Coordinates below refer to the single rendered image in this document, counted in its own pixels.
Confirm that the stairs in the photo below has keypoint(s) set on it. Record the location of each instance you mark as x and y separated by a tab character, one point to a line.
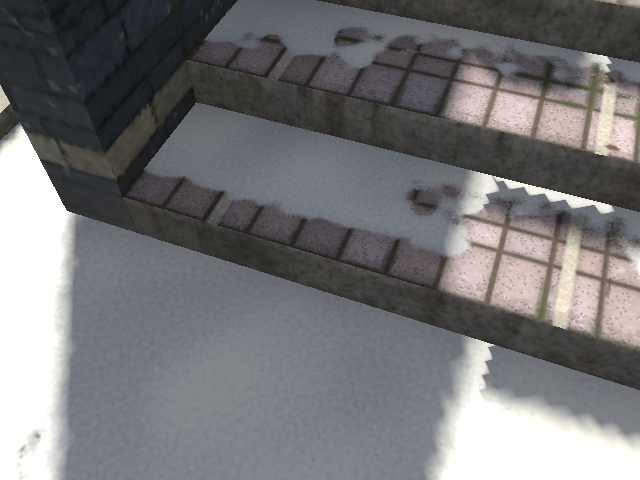
469	164

